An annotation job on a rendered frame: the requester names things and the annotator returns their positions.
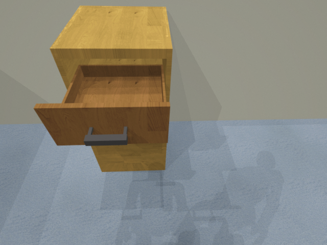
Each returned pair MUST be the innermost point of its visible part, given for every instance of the drawer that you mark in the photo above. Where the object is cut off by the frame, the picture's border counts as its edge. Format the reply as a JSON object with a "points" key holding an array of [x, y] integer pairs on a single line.
{"points": [[109, 98]]}

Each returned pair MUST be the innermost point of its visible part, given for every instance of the handle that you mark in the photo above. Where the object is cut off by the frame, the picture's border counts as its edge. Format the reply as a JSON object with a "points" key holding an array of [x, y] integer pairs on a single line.
{"points": [[105, 139]]}

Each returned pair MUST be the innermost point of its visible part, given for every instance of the cabinet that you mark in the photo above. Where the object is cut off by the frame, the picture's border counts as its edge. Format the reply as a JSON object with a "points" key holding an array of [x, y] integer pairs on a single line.
{"points": [[118, 35]]}

